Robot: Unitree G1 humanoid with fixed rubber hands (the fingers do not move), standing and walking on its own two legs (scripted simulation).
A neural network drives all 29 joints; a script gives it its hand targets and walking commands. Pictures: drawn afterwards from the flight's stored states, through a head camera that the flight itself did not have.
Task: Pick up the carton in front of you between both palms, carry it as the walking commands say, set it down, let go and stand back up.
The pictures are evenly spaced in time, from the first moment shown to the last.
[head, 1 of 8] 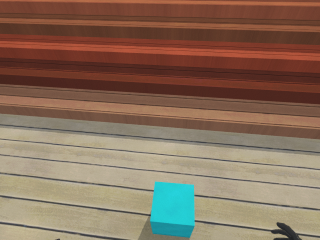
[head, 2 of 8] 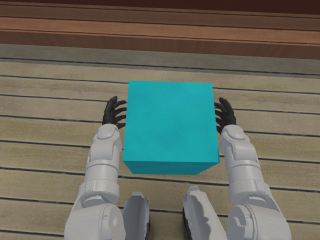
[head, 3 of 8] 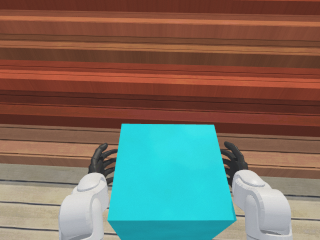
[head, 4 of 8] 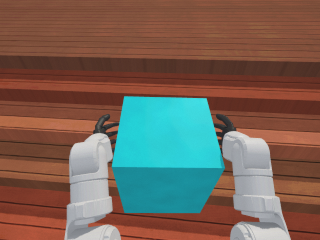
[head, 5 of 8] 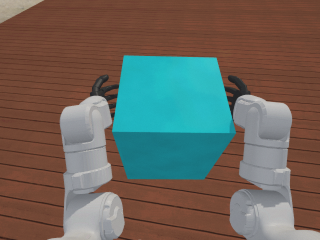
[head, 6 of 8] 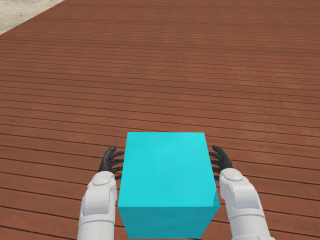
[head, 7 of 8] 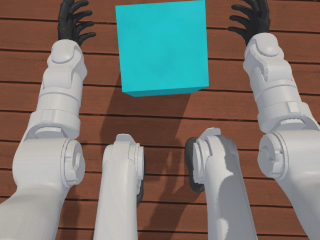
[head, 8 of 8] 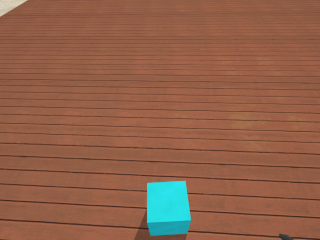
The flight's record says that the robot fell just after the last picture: no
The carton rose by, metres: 1.56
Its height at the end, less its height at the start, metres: +0.81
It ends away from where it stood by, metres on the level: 4.35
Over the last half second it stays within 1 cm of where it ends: yes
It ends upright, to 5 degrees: yes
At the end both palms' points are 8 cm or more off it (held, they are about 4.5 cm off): yes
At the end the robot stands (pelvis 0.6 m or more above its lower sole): yes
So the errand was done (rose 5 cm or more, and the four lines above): yes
